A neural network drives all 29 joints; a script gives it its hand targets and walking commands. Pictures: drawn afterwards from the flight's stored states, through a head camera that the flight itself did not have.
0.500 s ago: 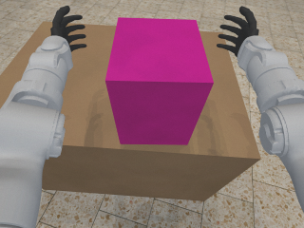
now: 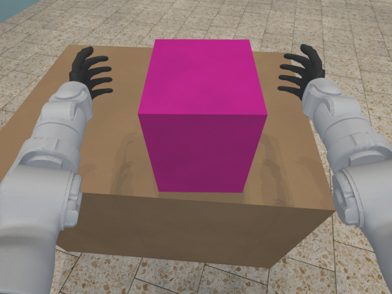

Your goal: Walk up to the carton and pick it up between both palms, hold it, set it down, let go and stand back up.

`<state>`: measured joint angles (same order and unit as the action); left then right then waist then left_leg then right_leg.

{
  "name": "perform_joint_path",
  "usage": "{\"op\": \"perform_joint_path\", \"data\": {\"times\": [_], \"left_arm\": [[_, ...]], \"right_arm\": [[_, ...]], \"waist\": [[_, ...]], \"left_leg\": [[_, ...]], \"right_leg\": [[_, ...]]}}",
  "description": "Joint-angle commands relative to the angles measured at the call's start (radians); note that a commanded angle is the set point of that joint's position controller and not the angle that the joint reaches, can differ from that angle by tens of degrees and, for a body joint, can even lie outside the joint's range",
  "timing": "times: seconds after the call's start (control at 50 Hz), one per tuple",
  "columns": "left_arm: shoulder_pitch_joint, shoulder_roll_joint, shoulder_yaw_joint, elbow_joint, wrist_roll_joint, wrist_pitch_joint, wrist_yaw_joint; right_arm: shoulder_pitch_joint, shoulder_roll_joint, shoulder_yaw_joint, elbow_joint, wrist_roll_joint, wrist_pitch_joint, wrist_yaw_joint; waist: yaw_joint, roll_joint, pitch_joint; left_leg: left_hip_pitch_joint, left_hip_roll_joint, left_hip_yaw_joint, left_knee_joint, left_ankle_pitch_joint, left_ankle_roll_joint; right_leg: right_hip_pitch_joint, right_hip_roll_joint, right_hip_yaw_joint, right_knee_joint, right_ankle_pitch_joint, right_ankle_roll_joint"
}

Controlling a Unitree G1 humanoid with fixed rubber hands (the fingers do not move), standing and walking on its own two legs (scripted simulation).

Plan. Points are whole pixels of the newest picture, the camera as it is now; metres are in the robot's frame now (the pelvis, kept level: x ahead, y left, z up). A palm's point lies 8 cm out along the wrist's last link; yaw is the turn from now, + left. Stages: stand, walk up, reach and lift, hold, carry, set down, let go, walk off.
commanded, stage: set down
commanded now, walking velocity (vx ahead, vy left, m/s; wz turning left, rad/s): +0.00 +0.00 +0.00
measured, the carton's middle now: (201, 120) +0.52 +0.01 +0.04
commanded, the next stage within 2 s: none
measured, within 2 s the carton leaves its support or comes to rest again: neither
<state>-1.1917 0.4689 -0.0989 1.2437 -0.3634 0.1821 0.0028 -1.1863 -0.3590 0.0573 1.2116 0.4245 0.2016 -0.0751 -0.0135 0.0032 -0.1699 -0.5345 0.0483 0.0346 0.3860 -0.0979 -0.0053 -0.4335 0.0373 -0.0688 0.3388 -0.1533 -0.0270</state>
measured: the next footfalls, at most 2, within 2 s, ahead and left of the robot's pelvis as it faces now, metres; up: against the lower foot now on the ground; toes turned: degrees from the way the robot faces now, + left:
none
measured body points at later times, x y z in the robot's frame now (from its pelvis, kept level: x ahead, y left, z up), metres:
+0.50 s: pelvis -0.01 +0.00 +0.00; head +0.02 +0.02 +0.45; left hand +0.43 +0.24 +0.13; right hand +0.43 -0.20 +0.13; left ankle +0.04 +0.12 -0.74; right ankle -0.01 -0.10 -0.74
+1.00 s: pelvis +0.01 +0.01 +0.00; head +0.02 +0.02 +0.45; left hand +0.37 +0.24 +0.06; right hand +0.38 -0.19 +0.06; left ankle +0.04 +0.12 -0.74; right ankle -0.01 -0.10 -0.74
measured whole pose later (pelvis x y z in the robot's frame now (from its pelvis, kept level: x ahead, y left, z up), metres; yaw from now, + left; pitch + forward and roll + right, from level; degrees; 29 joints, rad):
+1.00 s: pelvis +0.01 +0.01 +0.00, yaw +0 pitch +4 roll -1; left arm -0.42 0.31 0.04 0.60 -0.21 0.13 -0.02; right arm -0.44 -0.23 -0.01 0.67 0.31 0.02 -0.09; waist 0.02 -0.01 -0.04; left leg -0.32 0.03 0.05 0.39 -0.14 0.00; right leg -0.22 0.02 -0.05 0.35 -0.19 -0.02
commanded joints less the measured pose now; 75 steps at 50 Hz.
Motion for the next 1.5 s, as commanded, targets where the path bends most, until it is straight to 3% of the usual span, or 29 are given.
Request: {"op": "perform_joint_path", "data": {"times": [0.0, 0.04, 0.1, 0.14, 0.16, 0.2, 0.26, 0.34, 0.44, 0.48, 0.52, 0.6, 0.7, 0.74, 0.8, 0.86, 0.92, 1.02, 1.08, 1.12, 1.22, 1.32, 1.38, 1.44, 1.48], "left_arm": [[-0.556, 0.162, 0.048, -0.259, -0.002, -0.05, 0.007], [-0.474, 0.136, 0.061, -0.297, 0.014, -0.044, 0.007], [-0.409, 0.121, 0.096, -0.368, 0.07, -0.014, 0.001], [-0.388, 0.124, 0.115, -0.427, 0.083, -0.003, 0.0], [-0.344, 0.11, 0.116, -0.441, 0.087, 0.005, 0.0], [-0.281, 0.118, 0.16, -0.48, 0.117, 0.015, 0.0], [-0.211, 0.102, 0.18, -0.529, 0.143, 0.037, 0.002], [-0.177, 0.086, 0.173, -0.566, 0.136, 0.038, 0.006], [-0.156, 0.079, 0.16, -0.594, 0.102, 0.002, 0.01], [-0.129, 0.08, 0.161, -0.546, 0.088, -0.013, 0.005], [-0.105, 0.076, 0.161, -0.57, 0.098, -0.028, 0.004], [-0.06, 0.051, 0.148, -0.543, 0.093, -0.048, -0.001], [0.101, 0.021, 0.171, -0.628, 0.148, -0.057, -0.016], [0.15, 0.027, 0.201, -0.67, 0.167, -0.06, -0.025], [0.23, 0.007, 0.202, -0.755, 0.185, -0.065, -0.023], [0.315, -0.003, 0.201, -0.814, 0.173, -0.075, -0.023], [0.344, 0.002, 0.195, -0.867, 0.146, -0.11, -0.019], [0.482, -0.011, 0.186, -0.903, 0.147, -0.16, -0.02], [0.549, -0.021, 0.171, -0.905, 0.135, -0.188, -0.026], [0.556, -0.02, 0.169, -0.897, 0.128, -0.21, -0.026], [0.657, -0.036, 0.161, -0.906, 0.147, -0.254, -0.026], [0.809, -0.054, 0.167, -0.865, 0.155, -0.325, -0.034], [0.9, -0.061, 0.17, -0.874, 0.181, -0.366, -0.044], [0.944, -0.065, 0.164, -0.894, 0.184, -0.408, -0.046], [0.917, -0.054, 0.139, -0.889, 0.152, -0.444, -0.038]], "right_arm": [[-0.522, -0.165, -0.069, -0.279, -0.039, -0.06, -0.019], [-0.445, -0.154, -0.064, -0.308, -0.046, -0.067, -0.026], [-0.367, -0.175, -0.109, -0.3, -0.065, -0.072, -0.044], [-0.353, -0.167, -0.12, -0.348, -0.066, -0.078, -0.053], [-0.311, -0.163, -0.113, -0.341, -0.061, -0.075, -0.053], [-0.26, -0.144, -0.098, -0.377, -0.056, -0.072, -0.05], [-0.198, -0.137, -0.089, -0.402, -0.05, -0.07, -0.048], [-0.153, -0.106, -0.085, -0.421, -0.041, -0.068, -0.029], [-0.148, -0.096, -0.092, -0.499, -0.061, -0.086, -0.021], [-0.136, -0.08, -0.08, -0.506, -0.07, -0.085, -0.02], [-0.097, -0.076, -0.093, -0.496, -0.075, -0.092, -0.023], [-0.051, -0.072, -0.109, -0.492, -0.099, -0.11, -0.027], [0.122, -0.071, -0.114, -0.493, -0.105, -0.151, -0.03], [0.156, -0.065, -0.095, -0.546, -0.103, -0.172, -0.035], [0.241, -0.058, -0.103, -0.598, -0.105, -0.198, -0.032], [0.311, -0.039, -0.095, -0.688, -0.107, -0.218, -0.025], [0.353, -0.023, -0.103, -0.781, -0.117, -0.233, -0.016], [0.512, -0.014, -0.098, -0.797, -0.114, -0.257, -0.001], [0.569, -0.001, -0.099, -0.818, -0.127, -0.278, -0.003], [0.567, 0.01, -0.105, -0.856, -0.14, -0.292, -0.005], [0.679, 0.024, -0.105, -0.827, -0.148, -0.323, 0.001], [0.81, 0.057, -0.072, -0.817, -0.155, -0.379, 0.003], [0.898, 0.069, -0.068, -0.795, -0.163, -0.43, -0.004], [0.932, 0.091, -0.061, -0.8, -0.17, -0.477, 0.0], [0.913, 0.099, -0.076, -0.819, -0.186, -0.496, 0.009]], "waist": [[-0.01, 0.027, -0.704], [-0.01, 0.027, -0.745], [-0.039, 0.071, -0.717], [-0.03, 0.091, -0.693], [-0.035, 0.081, -0.65], [-0.007, 0.061, -0.618], [-0.002, 0.055, -0.534], [0.014, 0.069, -0.436], [0.02, 0.033, -0.475], [0.031, -0.002, -0.46], [0.027, 0.028, -0.458], [0.014, 0.018, -0.43], [0.0, 0.05, -0.405], [0.016, 0.025, -0.39], [0.015, 0.055, -0.337], [0.026, 0.037, -0.308], [0.035, 0.014, -0.328], [0.034, 0.046, -0.3], [0.019, 0.021, -0.255], [0.027, 0.014, -0.247], [0.035, 0.036, -0.188], [0.049, -0.003, -0.142], [0.045, 0.018, -0.119], [0.056, 0.041, -0.077], [0.051, 0.037, -0.066]], "left_leg": [[0.454, -0.046, -0.008, 0.081, 0.272, -0.027], [0.488, -0.044, -0.006, 0.094, 0.321, -0.03], [0.551, -0.044, -0.014, 0.106, 0.392, -0.056], [0.575, -0.046, -0.012, 0.111, 0.388, -0.063], [0.584, -0.044, -0.018, 0.106, 0.386, -0.062], [0.568, -0.049, -0.012, 0.09, 0.366, -0.046], [0.575, -0.047, -0.01, 0.075, 0.355, -0.043], [0.577, -0.042, -0.013, 0.054, 0.263, -0.036], [0.538, -0.046, -0.004, 0.057, 0.236, -0.02], [0.502, -0.048, -0.004, 0.048, 0.182, -0.004], [0.51, -0.048, -0.004, 0.045, 0.2, -0.011], [0.521, -0.042, -0.01, 0.047, 0.194, -0.015], [0.613, -0.042, -0.016, 0.065, 0.299, -0.031], [0.603, -0.051, -0.01, 0.064, 0.316, -0.027], [0.621, -0.049, -0.012, 0.058, 0.332, -0.039], [0.619, -0.049, -0.006, 0.056, 0.328, -0.031], [0.586, -0.053, -0.002, 0.048, 0.278, -0.022], [0.61, -0.048, -0.015, 0.04, 0.296, -0.027], [0.61, -0.051, -0.018, 0.038, 0.279, -0.025], [0.58, -0.052, -0.016, 0.034, 0.238, -0.018], [0.593, -0.044, -0.023, 0.023, 0.232, -0.025], [0.581, -0.049, -0.021, 0.027, 0.274, -0.018], [0.597, -0.05, -0.027, 0.034, 0.307, -0.028], [0.586, -0.048, -0.027, 0.038, 0.291, -0.03], [0.551, -0.043, -0.027, 0.033, 0.211, -0.028]], "right_leg": [[0.146, -0.004, 0.011, 0.02, 0.323, 0.071], [0.161, 0.003, 0.012, 0.025, 0.358, 0.068], [0.168, 0.016, 0.002, 0.022, 0.403, 0.066], [0.152, 0.017, 0.001, 0.007, 0.37, 0.065], [0.152, 0.022, -0.002, 0.002, 0.35, 0.063], [0.19, 0.018, 0.005, -0.004, 0.325, 0.071], [0.208, 0.018, 0.012, -0.011, 0.291, 0.07], [0.148, 0.014, 0.012, -0.041, 0.133, 0.059], [0.163, 0.006, 0.022, -0.02, 0.148, 0.066], [0.172, -0.002, 0.031, -0.021, 0.114, 0.067], [0.167, -0.003, 0.034, -0.022, 0.125, 0.064], [0.153, 0.001, 0.03, -0.026, 0.092, 0.057], [0.161, 0.009, 0.023, -0.039, 0.14, 0.053], [0.202, 0.008, 0.029, -0.038, 0.169, 0.063], [0.201, 0.013, 0.024, -0.043, 0.147, 0.055], [0.198, 0.01, 0.028, -0.045, 0.137, 0.053], [0.21, 0.005, 0.039, -0.035, 0.115, 0.053], [0.209, -0.002, 0.049, -0.043, 0.115, 0.039], [0.196, -0.004, 0.052, -0.05, 0.11, 0.04], [0.194, -0.011, 0.056, -0.048, 0.083, 0.038], [0.193, -0.013, 0.058, -0.058, 0.048, 0.029], [0.236, -0.02, 0.074, -0.047, 0.117, 0.032], [0.25, -0.021, 0.077, -0.051, 0.143, 0.029], [0.225, -0.024, 0.081, -0.051, 0.098, 0.022], [0.19, -0.029, 0.08, -0.048, 0.009, 0.017]]}}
